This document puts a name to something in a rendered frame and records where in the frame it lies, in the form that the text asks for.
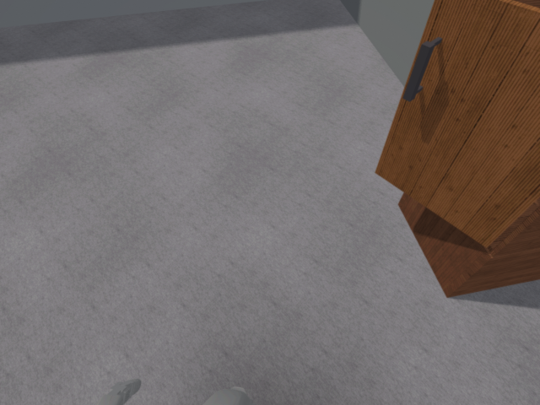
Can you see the cupboard door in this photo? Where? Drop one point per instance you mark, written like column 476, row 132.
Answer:
column 467, row 147

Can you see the handle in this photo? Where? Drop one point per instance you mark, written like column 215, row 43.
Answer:
column 420, row 65

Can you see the left robot hand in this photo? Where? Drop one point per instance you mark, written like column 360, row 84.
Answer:
column 120, row 393

